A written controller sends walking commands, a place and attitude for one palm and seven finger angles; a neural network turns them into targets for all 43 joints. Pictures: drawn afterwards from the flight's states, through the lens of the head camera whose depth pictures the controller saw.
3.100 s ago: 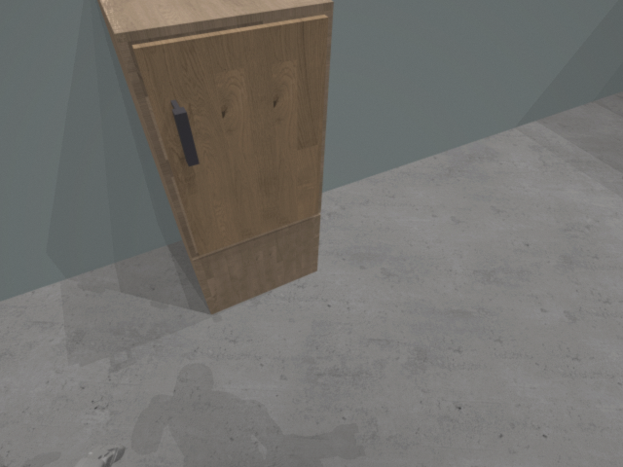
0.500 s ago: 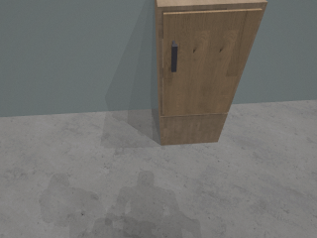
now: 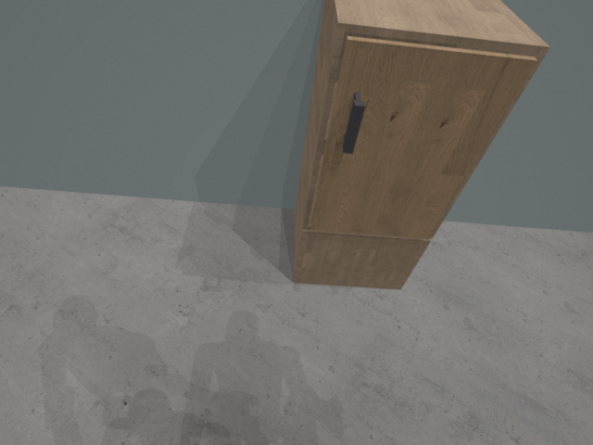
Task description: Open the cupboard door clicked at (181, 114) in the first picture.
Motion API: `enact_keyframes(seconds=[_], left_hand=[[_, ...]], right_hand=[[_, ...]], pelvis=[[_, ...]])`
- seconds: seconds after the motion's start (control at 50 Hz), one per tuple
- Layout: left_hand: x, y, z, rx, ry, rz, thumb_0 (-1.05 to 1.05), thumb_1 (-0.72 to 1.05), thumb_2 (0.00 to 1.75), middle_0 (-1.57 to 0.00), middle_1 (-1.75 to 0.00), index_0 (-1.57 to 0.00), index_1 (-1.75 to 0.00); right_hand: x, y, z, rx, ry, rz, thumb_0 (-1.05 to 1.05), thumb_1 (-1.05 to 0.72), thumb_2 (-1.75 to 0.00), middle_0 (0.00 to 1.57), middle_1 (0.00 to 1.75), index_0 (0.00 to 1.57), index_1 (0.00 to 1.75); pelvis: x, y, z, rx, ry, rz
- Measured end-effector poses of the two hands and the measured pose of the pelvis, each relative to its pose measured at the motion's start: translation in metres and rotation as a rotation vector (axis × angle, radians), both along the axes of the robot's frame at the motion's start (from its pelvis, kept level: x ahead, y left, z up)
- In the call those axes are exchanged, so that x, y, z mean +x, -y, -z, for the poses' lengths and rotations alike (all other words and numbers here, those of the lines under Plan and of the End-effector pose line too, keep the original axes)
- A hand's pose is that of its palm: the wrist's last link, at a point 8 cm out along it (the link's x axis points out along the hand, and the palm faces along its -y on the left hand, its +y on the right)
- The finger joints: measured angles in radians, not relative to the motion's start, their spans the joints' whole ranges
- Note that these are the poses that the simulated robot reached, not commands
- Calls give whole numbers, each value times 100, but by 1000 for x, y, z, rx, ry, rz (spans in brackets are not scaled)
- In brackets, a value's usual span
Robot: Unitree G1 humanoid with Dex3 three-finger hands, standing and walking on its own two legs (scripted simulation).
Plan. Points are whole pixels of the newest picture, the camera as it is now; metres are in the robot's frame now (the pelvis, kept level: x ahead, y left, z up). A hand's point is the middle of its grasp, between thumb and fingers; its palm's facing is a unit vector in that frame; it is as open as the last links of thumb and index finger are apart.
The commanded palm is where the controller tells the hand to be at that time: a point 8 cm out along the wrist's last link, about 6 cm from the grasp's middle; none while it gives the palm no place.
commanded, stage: take the last steps up to it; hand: left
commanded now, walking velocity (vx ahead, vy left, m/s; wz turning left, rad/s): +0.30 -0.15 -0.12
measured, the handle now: (352, 122) +0.78 -0.05 +0.02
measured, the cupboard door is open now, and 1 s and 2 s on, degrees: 0 0 0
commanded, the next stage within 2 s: come to a stop and stand still in 0.52 s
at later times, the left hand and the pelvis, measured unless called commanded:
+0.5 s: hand (258, 355) +0.30 +0.08 -0.17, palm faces -0.08 -0.97 -0.23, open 7.4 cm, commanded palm none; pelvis +0.17 -0.10 -0.02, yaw -3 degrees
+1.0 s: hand (284, 373) +0.27 +0.03 -0.18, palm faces +0.02 -0.98 -0.20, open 7.3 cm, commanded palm none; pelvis +0.25 -0.14 +0.00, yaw -4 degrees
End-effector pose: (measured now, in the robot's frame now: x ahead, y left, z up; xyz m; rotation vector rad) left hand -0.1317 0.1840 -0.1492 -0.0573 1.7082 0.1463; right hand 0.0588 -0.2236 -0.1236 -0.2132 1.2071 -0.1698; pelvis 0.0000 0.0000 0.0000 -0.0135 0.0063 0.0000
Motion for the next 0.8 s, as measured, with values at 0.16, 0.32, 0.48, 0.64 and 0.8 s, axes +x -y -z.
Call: enact_keyframes(seconds=[0.16, 0.32, 0.48, 0.64, 0.8], left_hand=[[143, -41, 4, 71, 213, 107, 1, 91, 90, -20, -30, -20, -30], [323, -18, -4, 130, 445, 243, 1, 91, 90, -19, -30, -19, -30], [422, 44, -5, 175, 558, 285, 0, 91, 90, -19, -30, -19, -30], [426, 78, -16, 173, 493, 223, 0, 95, 90, -20, -30, -20, -30], [418, 96, 0, 139, 402, 157, 1, 94, 90, -20, -30, -20, -30]], right_hand=[[-31, 12, -9, -32, -123, 107, -1, -94, -90, 20, 30, 20, 30], [-75, 18, 6, 64, -389, 232, 0, -92, -90, 20, 30, 20, 30], [-20, 70, 34, 126, -457, 274, 1, -91, -90, 20, 30, 20, 30], [143, 124, 22, 72, -136, 153, 0, -91, -90, 20, 30, 19, 30], [245, 137, 14, 33, 3, 76, 0, -94, -90, 20, 30, 19, 30]], pelvis=[[48, 7, -9, -16, 18, 27], [106, 43, 3, 3, 19, 51], [168, 96, 20, 15, 40, 57], [215, 122, 0, -9, 25, 32], [253, 131, 3, -34, 26, 45]])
